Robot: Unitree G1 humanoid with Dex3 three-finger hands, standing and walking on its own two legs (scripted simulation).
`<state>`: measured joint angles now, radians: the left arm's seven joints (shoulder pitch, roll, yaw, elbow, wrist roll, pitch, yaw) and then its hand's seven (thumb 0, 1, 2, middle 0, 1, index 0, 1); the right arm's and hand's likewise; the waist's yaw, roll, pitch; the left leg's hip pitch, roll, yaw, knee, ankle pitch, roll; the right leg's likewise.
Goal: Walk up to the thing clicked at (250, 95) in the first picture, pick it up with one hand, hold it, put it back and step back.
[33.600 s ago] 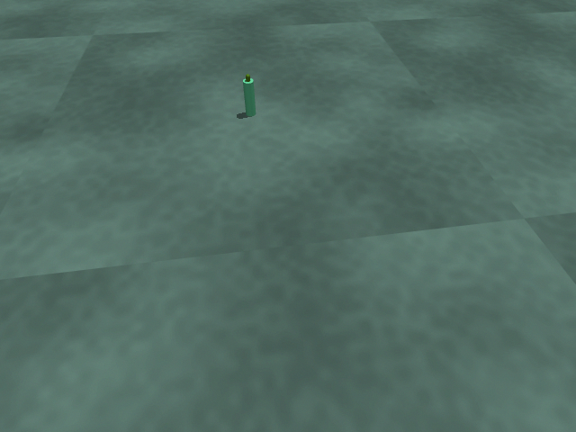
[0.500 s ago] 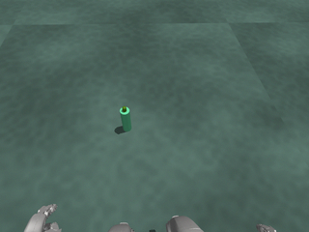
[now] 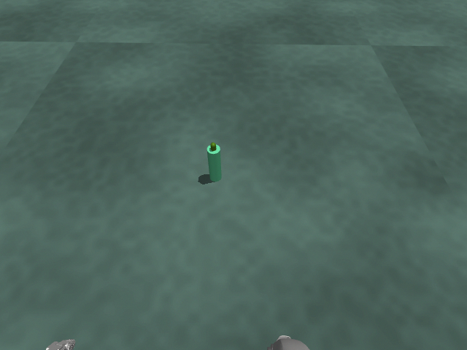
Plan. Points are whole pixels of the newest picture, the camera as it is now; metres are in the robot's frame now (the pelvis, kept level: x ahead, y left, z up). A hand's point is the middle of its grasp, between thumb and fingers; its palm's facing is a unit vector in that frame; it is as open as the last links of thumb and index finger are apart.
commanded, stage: step back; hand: left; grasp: from the side
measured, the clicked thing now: (214, 161) +1.02 +0.14 -0.62
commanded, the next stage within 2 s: stand in 0.88 s
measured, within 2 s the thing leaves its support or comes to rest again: neither
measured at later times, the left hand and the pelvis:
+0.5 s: hand out of the picture +0.03 +0.28 -0.14, palm faces +0.00 -0.94 -0.35, open 7.4 cm; pelvis -0.01 +0.02 +0.01, yaw +0 degrees
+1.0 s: hand (99, 334) +0.17 +0.27 -0.13, palm faces -0.05 -0.94 -0.34, open 7.4 cm; pelvis +0.04 +0.02 +0.02, yaw -2 degrees
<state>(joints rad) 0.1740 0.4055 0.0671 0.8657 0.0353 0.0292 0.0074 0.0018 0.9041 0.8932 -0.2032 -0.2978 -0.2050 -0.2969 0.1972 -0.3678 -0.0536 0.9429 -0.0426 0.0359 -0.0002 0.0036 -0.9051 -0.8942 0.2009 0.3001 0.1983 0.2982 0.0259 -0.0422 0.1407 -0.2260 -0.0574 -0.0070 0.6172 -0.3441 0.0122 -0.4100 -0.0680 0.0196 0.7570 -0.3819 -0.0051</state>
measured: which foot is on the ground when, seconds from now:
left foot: down 0.00-1.00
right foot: down 0.00-1.00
